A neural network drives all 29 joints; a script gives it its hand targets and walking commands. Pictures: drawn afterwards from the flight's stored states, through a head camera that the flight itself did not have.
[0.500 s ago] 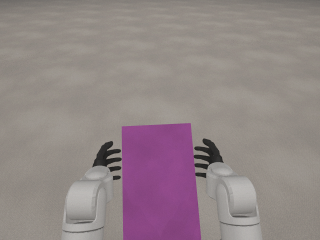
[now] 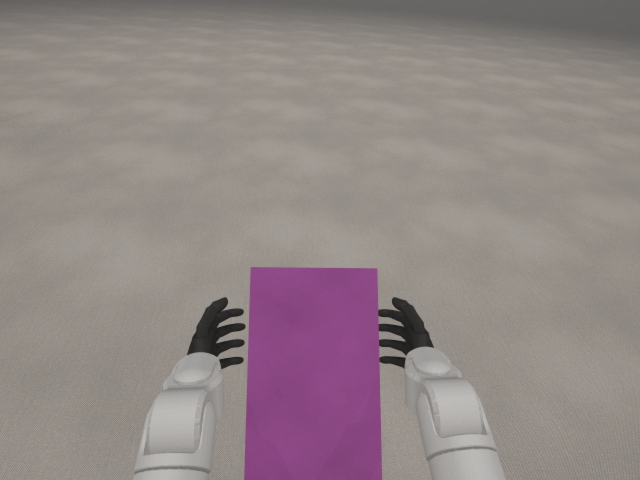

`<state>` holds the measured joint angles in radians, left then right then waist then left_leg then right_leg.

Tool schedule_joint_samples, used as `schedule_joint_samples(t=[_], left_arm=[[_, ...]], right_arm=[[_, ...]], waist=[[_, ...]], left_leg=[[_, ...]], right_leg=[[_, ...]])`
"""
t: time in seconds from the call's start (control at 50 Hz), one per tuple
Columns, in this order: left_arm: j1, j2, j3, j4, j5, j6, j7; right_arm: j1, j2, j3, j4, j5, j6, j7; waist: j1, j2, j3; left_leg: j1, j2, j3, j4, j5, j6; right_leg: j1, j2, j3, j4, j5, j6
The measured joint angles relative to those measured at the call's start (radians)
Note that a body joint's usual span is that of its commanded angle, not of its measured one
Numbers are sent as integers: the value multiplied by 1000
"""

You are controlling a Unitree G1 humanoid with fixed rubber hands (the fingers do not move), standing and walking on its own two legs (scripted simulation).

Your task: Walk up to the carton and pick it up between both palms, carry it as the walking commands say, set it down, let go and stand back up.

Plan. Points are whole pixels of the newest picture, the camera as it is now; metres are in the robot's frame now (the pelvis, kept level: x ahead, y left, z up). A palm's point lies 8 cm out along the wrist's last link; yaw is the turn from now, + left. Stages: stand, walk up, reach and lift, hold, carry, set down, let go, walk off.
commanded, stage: hold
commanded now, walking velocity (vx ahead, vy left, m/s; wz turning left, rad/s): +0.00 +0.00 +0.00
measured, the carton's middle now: (308, 362) +0.36 +0.02 -0.04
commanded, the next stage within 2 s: set down in 0.28 s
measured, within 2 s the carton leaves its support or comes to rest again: neither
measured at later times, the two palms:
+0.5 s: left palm (212, 370) +0.26 +0.14 +0.06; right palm (427, 347) +0.28 -0.12 +0.10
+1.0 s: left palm (227, 396) +0.29 +0.13 -0.03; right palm (416, 402) +0.27 -0.13 -0.01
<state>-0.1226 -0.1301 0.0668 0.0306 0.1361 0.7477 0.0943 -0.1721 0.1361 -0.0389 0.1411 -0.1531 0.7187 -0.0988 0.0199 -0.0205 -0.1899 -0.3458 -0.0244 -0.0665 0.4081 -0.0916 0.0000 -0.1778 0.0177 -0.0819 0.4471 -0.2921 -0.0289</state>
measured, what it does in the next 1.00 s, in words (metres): stands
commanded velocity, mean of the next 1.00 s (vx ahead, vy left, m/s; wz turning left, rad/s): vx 0.00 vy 0.00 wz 0.00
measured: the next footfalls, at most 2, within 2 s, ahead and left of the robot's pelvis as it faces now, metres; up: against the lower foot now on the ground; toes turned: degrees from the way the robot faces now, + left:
none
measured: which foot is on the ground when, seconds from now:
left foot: down 0.00-1.00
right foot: down 0.00-1.00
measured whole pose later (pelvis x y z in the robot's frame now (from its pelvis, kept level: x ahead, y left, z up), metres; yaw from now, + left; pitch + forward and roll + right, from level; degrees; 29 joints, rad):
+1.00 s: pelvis -0.04 +0.01 -0.02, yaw -8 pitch -6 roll +0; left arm -0.44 -0.21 0.50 0.56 0.43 0.46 0.06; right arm -0.53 0.21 -0.39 0.75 -0.39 0.40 0.02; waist 0.02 -0.05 0.14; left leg -0.30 -0.02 -0.03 0.57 -0.17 0.01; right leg -0.19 0.05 0.04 0.63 -0.34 -0.04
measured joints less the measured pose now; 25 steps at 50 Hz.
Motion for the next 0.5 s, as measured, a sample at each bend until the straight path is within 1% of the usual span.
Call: schedule_joint_samples(t=[0.06, 0.12, 0.16, 0.18, 0.22, 0.28, 0.34, 0.38, 0.42, 0.46, 0.5], left_arm=[[-10, -1, 32, 32, 22, -5, -36], [-34, -4, 64, 153, 45, 15, -70], [-52, -6, 74, 231, 57, 33, -80], [-61, -7, 76, 258, 61, 39, -81], [-84, -9, 86, 284, 62, 40, -81], [-150, -19, 137, 284, 62, 17, -68], [-237, -19, 187, 284, 62, -30, -44], [-266, -20, 194, 283, 93, -66, -31], [-280, -39, 224, 302, 140, -79, -31], [-298, -67, 296, 366, 203, -77, -43], [-315, -80, 379, 438, 260, -61, -65]], right_arm=[[-24, 3, -4, 42, -30, 2, 26], [-59, 9, -44, 181, -76, 13, 48], [-80, 13, -82, 280, -100, 14, 51], [-86, 14, -99, 312, -105, 13, 50], [-99, 15, -111, 336, -103, 12, 38], [-161, 15, -111, 331, -67, 11, 5], [-263, 15, -111, 322, -46, -2, -26], [-325, 18, -129, 345, -46, -38, -30], [-380, 28, -187, 414, -65, -78, -18], [-423, 43, -266, 514, -108, -102, 11], [-450, 55, -333, 598, -159, -104, 46]], waist=[[0, 1, -16], [0, 2, -1], [0, 2, 32], [0, 2, 61], [0, 1, 133], [0, -2, 238], [0, -11, 274], [0, -15, 243], [0, -14, 182], [0, -13, 117], [0, -13, 93]], left_leg=[[39, 0, -3, -1, 1, -1], [78, 1, -6, 0, 2, -1], [87, 1, -8, 13, 3, -1], [89, 1, -11, 24, 1, 0], [89, 1, -24, 51, -6, 0], [89, 1, -50, 92, -10, 0], [87, 1, -68, 128, -24, 0], [87, 0, -71, 142, -30, -6], [88, 0, -65, 151, -38, -7], [88, 0, -51, 155, -52, -9], [98, 0, -38, 155, -63, -9]], right_leg=[[44, 3, 0, -11, -3, -9], [75, 4, 0, 6, -4, -16], [76, 5, 0, 33, -9, -24], [76, 7, 0, 47, -11, -27], [76, 15, 0, 73, -12, -32], [76, 30, 0, 106, -9, -36], [77, 42, 0, 128, -9, -40], [78, 47, 8, 134, -13, -42], [78, 50, 21, 137, -23, -42], [78, 48, 35, 136, -33, -42], [86, 46, 49, 133, -39, -38]])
